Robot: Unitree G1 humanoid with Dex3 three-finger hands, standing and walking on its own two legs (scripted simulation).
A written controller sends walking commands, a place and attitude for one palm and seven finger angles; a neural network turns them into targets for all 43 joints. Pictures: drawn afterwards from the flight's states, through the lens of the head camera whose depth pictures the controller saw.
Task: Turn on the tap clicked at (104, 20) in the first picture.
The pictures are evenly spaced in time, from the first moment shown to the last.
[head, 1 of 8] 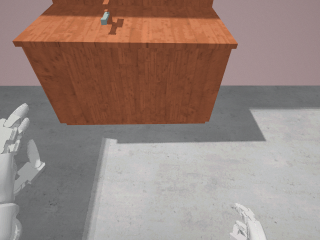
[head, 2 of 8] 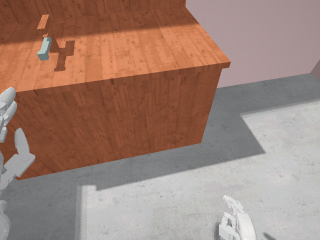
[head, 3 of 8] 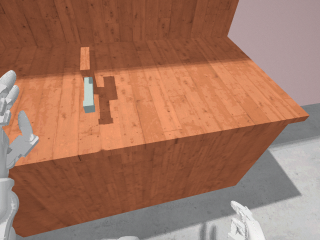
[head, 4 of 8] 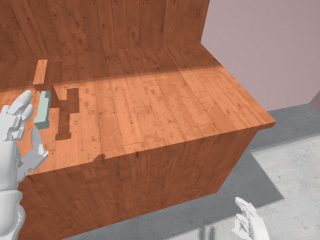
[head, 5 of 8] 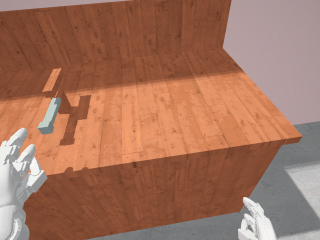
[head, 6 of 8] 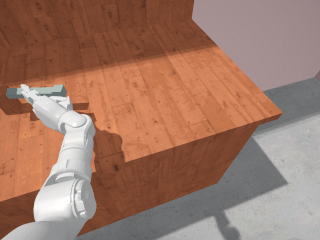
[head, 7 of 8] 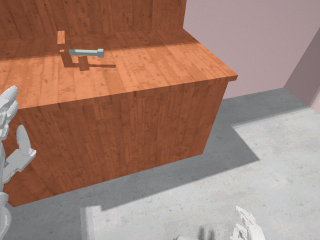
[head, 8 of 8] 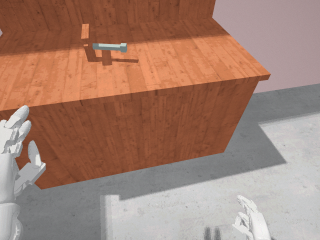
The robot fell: no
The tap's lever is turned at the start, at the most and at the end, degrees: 0 73 73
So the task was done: yes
